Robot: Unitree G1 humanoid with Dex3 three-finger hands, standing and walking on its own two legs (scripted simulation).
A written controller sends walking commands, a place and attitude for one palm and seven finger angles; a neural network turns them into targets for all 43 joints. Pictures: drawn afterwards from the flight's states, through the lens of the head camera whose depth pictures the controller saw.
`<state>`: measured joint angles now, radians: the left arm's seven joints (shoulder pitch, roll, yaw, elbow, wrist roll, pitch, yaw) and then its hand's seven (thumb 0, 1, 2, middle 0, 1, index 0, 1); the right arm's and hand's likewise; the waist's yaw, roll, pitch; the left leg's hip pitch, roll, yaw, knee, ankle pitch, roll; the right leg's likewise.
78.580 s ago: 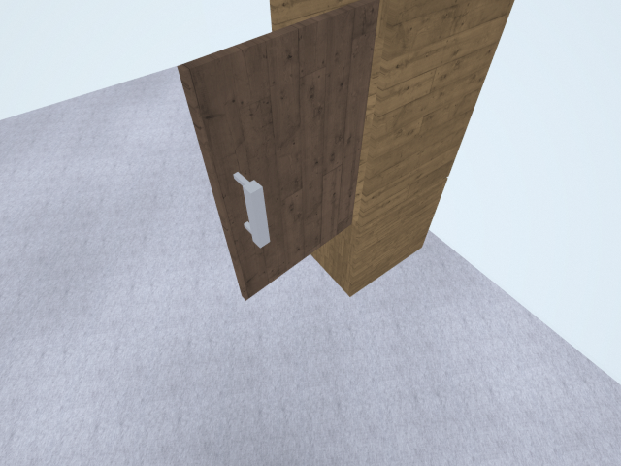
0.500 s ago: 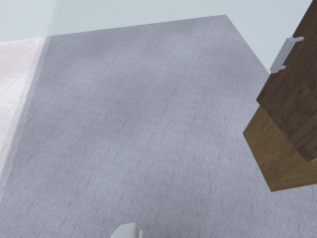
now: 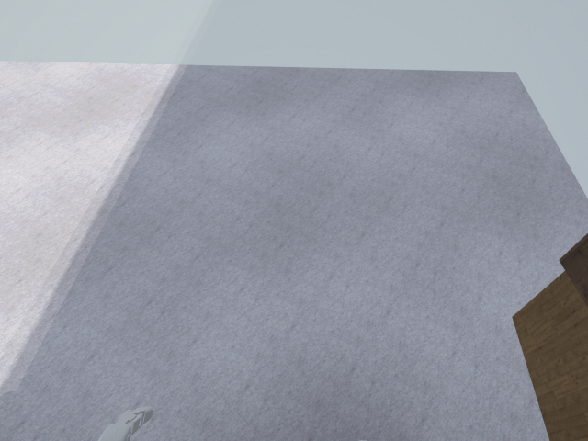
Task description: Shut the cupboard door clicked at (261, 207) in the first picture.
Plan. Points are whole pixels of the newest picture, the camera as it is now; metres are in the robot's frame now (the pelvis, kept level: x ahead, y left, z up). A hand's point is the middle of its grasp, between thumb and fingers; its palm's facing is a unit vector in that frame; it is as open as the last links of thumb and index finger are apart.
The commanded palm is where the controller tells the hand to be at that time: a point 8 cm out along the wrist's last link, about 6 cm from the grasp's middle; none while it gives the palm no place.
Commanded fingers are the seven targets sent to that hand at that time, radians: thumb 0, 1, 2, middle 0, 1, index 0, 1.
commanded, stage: walk to a spot facing it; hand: left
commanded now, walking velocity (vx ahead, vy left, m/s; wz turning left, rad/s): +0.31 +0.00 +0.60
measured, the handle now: out of the picture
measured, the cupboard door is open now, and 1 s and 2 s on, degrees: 8 8 8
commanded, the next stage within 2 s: turn to face it in 0.54 s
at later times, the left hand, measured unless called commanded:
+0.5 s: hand out of the picture +0.04 +0.19 -0.18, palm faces +0.40 -0.90 -0.19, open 7.4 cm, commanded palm none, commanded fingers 0.00 0.90 0.90 -0.20 -0.30 -0.20 -0.30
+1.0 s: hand (153, 319) +0.34 +0.28 -0.16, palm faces +0.34 -0.93 -0.17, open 7.4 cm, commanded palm none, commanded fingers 0.00 0.90 0.90 -0.20 -0.30 -0.20 -0.30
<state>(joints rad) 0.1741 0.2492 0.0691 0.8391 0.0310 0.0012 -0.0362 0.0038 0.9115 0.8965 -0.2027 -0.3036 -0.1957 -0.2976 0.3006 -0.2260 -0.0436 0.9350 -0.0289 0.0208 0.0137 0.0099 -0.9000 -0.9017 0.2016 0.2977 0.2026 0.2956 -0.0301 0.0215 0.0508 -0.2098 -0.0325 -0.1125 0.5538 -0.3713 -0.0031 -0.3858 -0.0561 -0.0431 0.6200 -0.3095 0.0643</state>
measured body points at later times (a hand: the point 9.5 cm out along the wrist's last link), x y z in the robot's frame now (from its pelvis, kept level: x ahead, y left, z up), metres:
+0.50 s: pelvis +0.18 +0.05 -0.02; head +0.23 +0.08 +0.42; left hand +0.02 +0.24 -0.17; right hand +0.41 -0.14 -0.14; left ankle +0.25 +0.13 -0.73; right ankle +0.06 -0.12 -0.69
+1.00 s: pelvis +0.33 +0.10 +0.00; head +0.36 +0.11 +0.45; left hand +0.32 +0.33 -0.15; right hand +0.42 -0.11 -0.15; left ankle +0.24 +0.13 -0.73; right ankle +0.40 +0.00 -0.72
